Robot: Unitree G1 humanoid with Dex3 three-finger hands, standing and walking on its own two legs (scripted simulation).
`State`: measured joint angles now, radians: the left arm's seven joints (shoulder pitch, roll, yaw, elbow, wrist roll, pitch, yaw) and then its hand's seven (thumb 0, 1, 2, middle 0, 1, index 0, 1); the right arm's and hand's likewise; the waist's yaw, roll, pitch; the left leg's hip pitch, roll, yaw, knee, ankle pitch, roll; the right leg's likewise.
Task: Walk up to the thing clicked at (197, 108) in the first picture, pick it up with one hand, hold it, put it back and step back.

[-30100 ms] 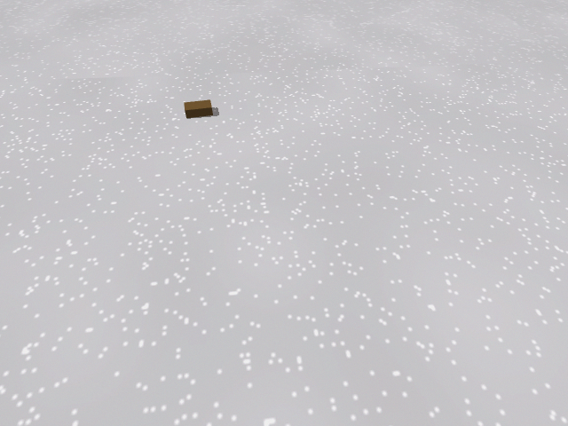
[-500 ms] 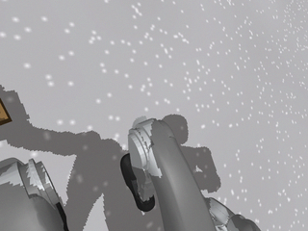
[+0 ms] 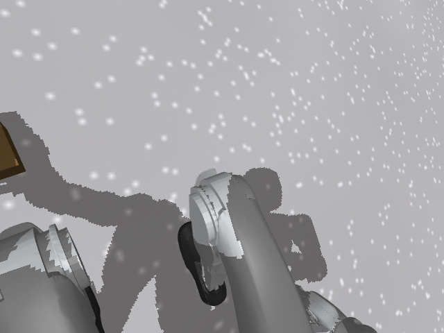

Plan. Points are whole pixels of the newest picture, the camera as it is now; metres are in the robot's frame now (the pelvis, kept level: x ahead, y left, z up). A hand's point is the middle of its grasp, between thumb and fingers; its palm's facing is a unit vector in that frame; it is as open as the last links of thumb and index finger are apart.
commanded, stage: withdraw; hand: left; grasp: from above
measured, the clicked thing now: out of the picture +0.43 +0.31 -0.27
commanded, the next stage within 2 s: home in 0.66 s
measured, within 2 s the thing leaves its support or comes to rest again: neither
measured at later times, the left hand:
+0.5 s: hand out of the picture +0.41 +0.31 -0.07, palm faces -0.48 -0.12 -0.87, open 14.0 cm
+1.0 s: hand out of the picture +0.42 +0.33 -0.09, palm faces -0.34 -0.16 -0.93, open 12.6 cm
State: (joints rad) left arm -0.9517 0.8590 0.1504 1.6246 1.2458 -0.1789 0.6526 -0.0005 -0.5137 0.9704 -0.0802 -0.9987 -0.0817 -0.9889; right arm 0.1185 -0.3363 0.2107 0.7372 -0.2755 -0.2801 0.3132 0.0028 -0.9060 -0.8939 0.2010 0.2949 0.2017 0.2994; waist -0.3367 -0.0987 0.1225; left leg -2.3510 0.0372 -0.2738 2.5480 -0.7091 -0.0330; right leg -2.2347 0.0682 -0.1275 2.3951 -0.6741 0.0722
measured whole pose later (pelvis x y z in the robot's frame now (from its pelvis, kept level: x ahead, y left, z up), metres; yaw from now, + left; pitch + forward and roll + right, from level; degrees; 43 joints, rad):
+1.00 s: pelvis +0.00 -0.01 +0.05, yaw +7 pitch +35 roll -7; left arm -0.83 0.62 0.07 1.22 1.09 -0.07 0.35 0.00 -0.19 0.92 -0.21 -0.75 -0.20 -0.75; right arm 0.19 -0.24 0.03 0.76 -0.11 -0.05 0.14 0.01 -0.90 -0.89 0.20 0.30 0.20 0.30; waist -0.19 0.04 -0.10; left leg -2.28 0.03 -0.13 2.33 -0.66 -0.02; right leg -2.20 0.02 -0.03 2.27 -0.68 0.06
